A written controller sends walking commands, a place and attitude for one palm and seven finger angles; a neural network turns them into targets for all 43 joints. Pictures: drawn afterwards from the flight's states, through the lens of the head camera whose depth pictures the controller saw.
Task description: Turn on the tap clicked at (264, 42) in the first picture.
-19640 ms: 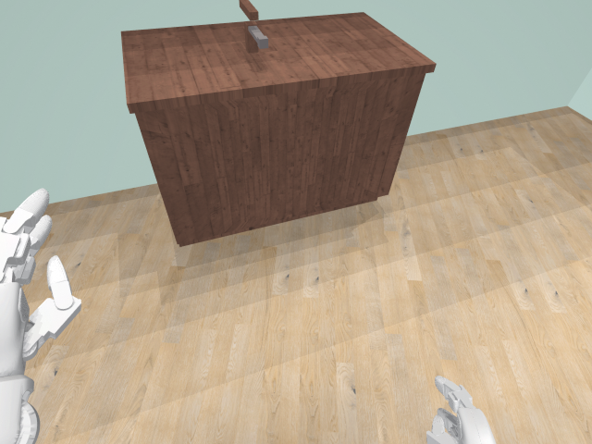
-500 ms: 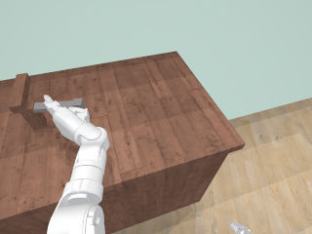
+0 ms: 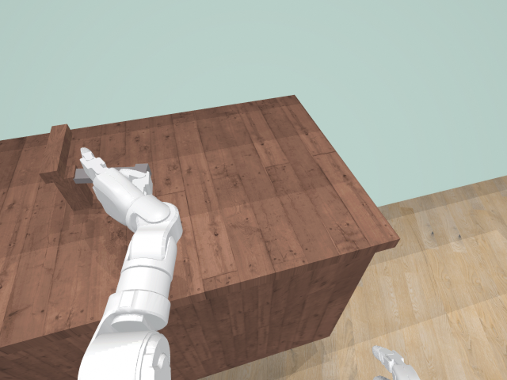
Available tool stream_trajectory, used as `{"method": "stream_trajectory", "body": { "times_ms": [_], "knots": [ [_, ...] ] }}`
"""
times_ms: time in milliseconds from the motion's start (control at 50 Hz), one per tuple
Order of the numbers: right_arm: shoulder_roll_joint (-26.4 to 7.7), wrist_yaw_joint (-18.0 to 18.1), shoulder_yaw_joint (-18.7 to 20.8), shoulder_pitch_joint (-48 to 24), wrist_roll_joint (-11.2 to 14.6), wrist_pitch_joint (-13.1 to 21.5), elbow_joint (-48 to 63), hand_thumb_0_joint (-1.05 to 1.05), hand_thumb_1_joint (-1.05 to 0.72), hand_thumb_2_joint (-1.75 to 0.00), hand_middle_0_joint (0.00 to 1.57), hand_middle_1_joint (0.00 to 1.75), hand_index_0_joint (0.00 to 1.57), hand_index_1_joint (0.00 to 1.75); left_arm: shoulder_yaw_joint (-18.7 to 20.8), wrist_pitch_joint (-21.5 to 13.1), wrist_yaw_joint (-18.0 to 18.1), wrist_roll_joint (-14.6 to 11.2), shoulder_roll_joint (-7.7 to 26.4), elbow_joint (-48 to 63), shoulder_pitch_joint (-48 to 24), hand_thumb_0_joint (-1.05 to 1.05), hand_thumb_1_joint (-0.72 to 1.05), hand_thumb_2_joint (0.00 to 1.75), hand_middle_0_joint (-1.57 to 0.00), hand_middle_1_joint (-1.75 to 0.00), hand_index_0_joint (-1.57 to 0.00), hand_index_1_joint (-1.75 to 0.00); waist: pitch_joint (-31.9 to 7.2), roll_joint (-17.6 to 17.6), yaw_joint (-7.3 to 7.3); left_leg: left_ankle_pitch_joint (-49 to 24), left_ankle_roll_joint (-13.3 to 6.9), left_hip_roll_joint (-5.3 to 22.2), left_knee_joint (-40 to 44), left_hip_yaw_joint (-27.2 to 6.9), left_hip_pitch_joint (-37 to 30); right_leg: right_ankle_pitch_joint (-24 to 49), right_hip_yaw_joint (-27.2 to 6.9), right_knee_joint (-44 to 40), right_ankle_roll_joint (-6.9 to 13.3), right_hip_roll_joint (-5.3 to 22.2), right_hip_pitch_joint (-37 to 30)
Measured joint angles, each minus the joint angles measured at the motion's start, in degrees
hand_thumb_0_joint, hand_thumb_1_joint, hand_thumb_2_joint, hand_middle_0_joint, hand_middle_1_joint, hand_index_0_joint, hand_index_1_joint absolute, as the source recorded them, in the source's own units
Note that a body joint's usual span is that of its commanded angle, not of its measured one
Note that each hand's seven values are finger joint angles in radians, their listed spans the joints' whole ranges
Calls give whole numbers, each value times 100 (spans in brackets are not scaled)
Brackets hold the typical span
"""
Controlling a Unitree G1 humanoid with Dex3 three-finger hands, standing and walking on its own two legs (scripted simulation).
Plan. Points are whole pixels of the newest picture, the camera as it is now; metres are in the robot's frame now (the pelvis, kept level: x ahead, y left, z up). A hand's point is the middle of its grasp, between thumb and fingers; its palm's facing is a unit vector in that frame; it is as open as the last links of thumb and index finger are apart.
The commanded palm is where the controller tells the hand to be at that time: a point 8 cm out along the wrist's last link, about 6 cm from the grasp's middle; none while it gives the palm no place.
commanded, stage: lift the hand up off the lever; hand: left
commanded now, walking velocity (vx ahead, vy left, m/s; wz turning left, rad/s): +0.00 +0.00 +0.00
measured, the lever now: (142, 173) +0.47 +0.24 +0.07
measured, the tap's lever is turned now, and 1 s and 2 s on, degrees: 76 76 76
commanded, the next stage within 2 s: draw the hand back beside the body in 0.88 s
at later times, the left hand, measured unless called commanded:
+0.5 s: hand (149, 174) +0.40 +0.19 +0.13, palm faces +0.80 -0.60 -0.08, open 7.8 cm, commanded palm +0.35 +0.21 +0.13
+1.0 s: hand (138, 174) +0.39 +0.21 +0.14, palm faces +0.80 -0.60 -0.07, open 7.8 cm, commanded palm +0.33 +0.21 +0.14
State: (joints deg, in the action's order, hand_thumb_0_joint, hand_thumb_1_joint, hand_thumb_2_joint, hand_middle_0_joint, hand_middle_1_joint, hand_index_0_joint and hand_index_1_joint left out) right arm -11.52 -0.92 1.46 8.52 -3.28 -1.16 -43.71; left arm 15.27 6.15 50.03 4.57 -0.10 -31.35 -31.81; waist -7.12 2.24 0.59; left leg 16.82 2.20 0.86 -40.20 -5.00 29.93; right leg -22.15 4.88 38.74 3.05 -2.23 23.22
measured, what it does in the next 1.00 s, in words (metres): stands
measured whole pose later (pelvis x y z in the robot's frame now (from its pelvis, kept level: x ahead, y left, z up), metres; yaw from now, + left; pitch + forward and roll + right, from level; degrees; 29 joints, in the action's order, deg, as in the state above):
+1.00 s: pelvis +0.01 +0.00 +0.01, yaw -1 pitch +3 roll +0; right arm -11.3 0.4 1.1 6.1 -2.3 -1.5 -43.6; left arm 13.8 13.2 47.8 2.4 -0.8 -21.3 -27.2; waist -5.7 2.0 -1.4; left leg 15.4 2.2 1.0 -34.8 -4.1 22.7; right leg -20.6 4.0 33.7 3.0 -2.2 16.4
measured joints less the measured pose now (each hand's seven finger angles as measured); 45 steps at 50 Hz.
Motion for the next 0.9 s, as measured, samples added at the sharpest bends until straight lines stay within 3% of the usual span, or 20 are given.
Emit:
{"method": "stream_trajectory", "body": {
  "times_ms": [500, 900],
  "knots": [
    [-22, 62, 11, 44, 35, -31, -78, 2, -91, -90, 20, 30, 20, 30, 8, 385, -54, -158, -79, 401, 143, 2, 90, 90, -16, -15, -15, -16, 65, 28, -37, -99, 5, 32, 313, 84, -383, 108, -83, -267, 7, -18, -329],
    [2, 122, -32, -196, 92, -20, -4, 1, -91, -90, 20, 30, 20, 30, -168, 688, -215, -257, -110, 880, 386, 2, 90, 90, -16, -15, -15, -16, 119, -21, -192, -154, 1, 12, 556, 90, -708, 159, -87, -508, 1, 4, -656]
  ]
}}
